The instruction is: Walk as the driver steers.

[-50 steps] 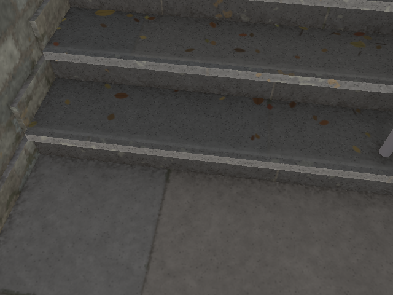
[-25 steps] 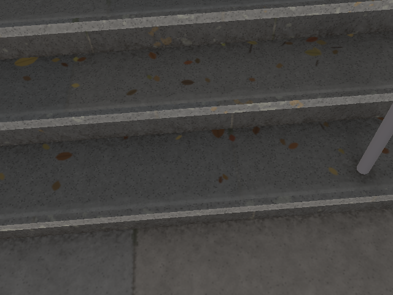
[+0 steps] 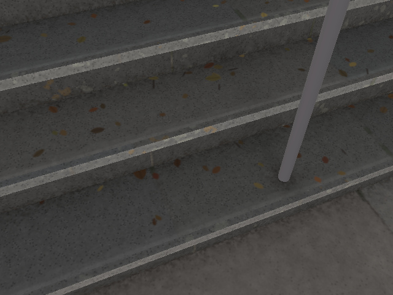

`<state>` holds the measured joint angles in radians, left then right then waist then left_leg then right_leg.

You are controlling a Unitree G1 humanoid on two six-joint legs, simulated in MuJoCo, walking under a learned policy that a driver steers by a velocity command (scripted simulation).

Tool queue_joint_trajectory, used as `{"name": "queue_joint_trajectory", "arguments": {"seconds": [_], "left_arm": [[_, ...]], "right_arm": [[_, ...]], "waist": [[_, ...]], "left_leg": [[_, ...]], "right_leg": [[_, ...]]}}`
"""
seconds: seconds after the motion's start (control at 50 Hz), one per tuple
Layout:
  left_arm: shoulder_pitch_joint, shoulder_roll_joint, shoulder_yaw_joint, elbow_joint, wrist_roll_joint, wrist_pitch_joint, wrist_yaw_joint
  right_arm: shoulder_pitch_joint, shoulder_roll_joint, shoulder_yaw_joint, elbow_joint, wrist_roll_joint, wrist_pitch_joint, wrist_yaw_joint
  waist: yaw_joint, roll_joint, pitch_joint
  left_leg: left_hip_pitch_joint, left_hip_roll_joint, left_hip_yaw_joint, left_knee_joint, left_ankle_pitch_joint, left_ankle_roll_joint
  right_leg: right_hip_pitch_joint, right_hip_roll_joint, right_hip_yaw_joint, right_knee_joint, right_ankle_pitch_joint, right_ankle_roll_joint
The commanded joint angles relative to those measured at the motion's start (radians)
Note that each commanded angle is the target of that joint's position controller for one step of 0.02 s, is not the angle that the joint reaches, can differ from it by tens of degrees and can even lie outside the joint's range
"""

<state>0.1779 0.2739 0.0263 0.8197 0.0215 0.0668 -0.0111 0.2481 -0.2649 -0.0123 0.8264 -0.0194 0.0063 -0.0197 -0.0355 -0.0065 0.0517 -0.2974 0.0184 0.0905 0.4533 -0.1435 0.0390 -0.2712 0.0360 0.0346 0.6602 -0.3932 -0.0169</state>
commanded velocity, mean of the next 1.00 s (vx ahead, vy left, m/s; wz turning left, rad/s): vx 0.00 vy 0.00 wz -0.04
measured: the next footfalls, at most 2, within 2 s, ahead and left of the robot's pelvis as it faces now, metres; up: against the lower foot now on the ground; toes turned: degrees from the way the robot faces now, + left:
right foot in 0.04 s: +0.03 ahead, -0.11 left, +0.00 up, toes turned +2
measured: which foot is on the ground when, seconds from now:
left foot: down 0.00-1.00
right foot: up 0.00-0.02, down 0.04-1.00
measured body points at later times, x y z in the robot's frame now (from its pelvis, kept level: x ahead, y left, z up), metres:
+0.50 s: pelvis +0.00 -0.02 +0.01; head +0.01 -0.02 +0.46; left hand +0.07 +0.24 -0.13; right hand +0.03 -0.27 -0.15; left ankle +0.01 +0.11 -0.74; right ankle -0.01 -0.11 -0.74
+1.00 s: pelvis +0.00 -0.01 +0.01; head +0.01 -0.01 +0.46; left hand +0.01 +0.23 -0.15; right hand +0.00 -0.24 -0.15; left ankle +0.01 +0.12 -0.74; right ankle -0.01 -0.11 -0.74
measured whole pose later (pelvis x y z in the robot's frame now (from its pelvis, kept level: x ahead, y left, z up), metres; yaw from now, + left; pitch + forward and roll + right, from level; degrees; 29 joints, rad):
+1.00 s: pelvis +0.00 -0.01 +0.01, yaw +0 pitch -2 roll +0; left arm 0.25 0.19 0.00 1.14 0.01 -0.01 0.04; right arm 0.26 -0.17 0.01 1.14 -0.01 0.00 -0.04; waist -0.01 0.00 0.03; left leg -0.17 0.01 -0.01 0.39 -0.19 -0.01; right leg -0.13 0.05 0.03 0.38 -0.22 -0.04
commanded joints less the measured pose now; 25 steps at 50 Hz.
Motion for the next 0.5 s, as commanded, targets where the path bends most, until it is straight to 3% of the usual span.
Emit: {"name": "queue_joint_trajectory", "arguments": {"seconds": [0.02,0.04,0.06,0.08,0.12,0.14,0.18,0.22,0.24,0.26,0.28,0.3,0.5], "left_arm": [[0.101,0.093,0.011,-0.004,0.006,-0.03,0.016],[0.085,0.141,0.014,-0.014,0.022,-0.042,0.024],[0.017,0.2,0.022,-0.027,0.005,-0.045,0.026],[-0.008,0.135,0.006,-0.019,0.007,-0.056,0.026],[-0.071,0.093,-0.011,-0.004,0.004,-0.071,0.036],[-0.065,0.092,-0.014,0.005,-0.003,-0.078,0.041],[-0.034,0.082,-0.018,0.033,-0.015,-0.086,0.043],[-0.007,0.086,-0.015,0.053,-0.02,-0.09,0.041],[0.036,0.092,-0.009,0.067,-0.017,-0.09,0.039],[0.053,0.081,-0.008,0.09,-0.021,-0.086,0.039],[0.037,0.088,-0.007,0.105,-0.02,-0.082,0.043],[0.025,0.084,-0.004,0.111,-0.02,-0.079,0.045],[0.024,0.066,-0.002,0.2,-0.019,-0.08,0.046]], "right_arm": [[0.016,-0.153,-0.035,-0.017,0.009,-0.003,-0.001],[0.038,-0.098,-0.023,-0.025,0.009,-0.009,0.005],[0.024,-0.042,-0.007,-0.047,0.021,-0.01,-0.001],[-0.014,-0.089,-0.019,-0.022,0.016,0.002,-0.007],[0.013,-0.061,-0.014,0.007,0.02,0.006,-0.003],[0.023,-0.066,-0.016,0.021,0.012,0.004,-0.003],[0.052,-0.059,-0.01,0.054,0.004,-0.003,-0.003],[0.054,-0.08,-0.009,0.073,0.005,-0.014,-0.008],[0.046,-0.107,-0.012,0.081,0.006,-0.016,-0.01],[0.029,-0.106,-0.015,0.098,0.021,-0.013,-0.007],[0.04,-0.067,-0.006,0.109,0.02,-0.012,-0.002],[0.042,-0.059,-0.003,0.122,0.015,-0.012,-0.002],[0.03,-0.048,0.002,0.206,0.01,-0.013,-0.013]], "waist": [[0.058,0.099,-0.059],[0.036,-0.052,-0.071],[0.009,-0.212,-0.023],[0.033,-0.136,0.007],[-0.013,-0.129,0.011],[-0.015,-0.144,0.0],[-0.016,-0.101,-0.051],[0.002,-0.079,-0.08],[0.037,-0.051,-0.067],[0.042,0.006,-0.03],[0.021,-0.005,-0.02],[0.019,0.008,-0.014],[0.02,0.016,-0.011]], "left_leg": [[-0.059,0.192,-0.21,-0.12,-0.02,0.078],[-0.099,0.127,-0.145,0.004,-0.099,0.016],[-0.078,-0.009,-0.044,0.032,-0.248,-0.03],[0.041,0.017,-0.105,0.137,-0.249,-0.027],[0.053,-0.002,-0.108,0.121,-0.187,-0.016],[0.055,-0.005,-0.102,0.094,-0.15,-0.015],[0.118,0.003,-0.098,-0.013,-0.043,-0.027],[0.202,0.061,-0.143,-0.091,0.099,-0.04],[0.23,0.092,-0.169,-0.078,0.159,-0.042],[0.161,0.075,-0.164,-0.067,0.121,-0.038],[0.137,0.068,-0.162,-0.095,0.082,-0.042],[0.124,0.067,-0.16,-0.107,0.07,-0.043],[0.152,0.074,-0.168,-0.119,0.044,-0.027]], "right_leg": [[0.201,-0.008,0.0,-0.321,0.164,-0.045],[0.224,-0.175,0.219,-0.443,0.096,-0.072],[0.03,-0.342,0.395,-0.495,0.117,-0.156],[-0.07,-0.325,0.346,-0.489,0.111,-0.187],[-0.029,-0.236,0.233,-0.454,0.211,-0.147],[0.019,-0.209,0.197,-0.42,0.319,-0.129],[0.097,-0.19,0.154,-0.349,0.517,-0.108],[0.106,-0.16,0.154,-0.33,0.435,-0.069],[0.079,-0.135,0.155,-0.338,0.39,-0.059],[0.098,-0.106,0.13,-0.359,0.364,-0.053],[0.121,-0.107,0.123,-0.346,0.344,-0.053],[0.129,-0.107,0.119,-0.341,0.335,-0.054],[0.099,-0.103,0.117,-0.366,0.271,-0.054]]}}
Over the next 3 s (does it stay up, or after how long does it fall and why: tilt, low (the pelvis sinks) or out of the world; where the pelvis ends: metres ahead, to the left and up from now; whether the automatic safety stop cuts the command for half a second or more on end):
stays up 0.42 0.02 0.00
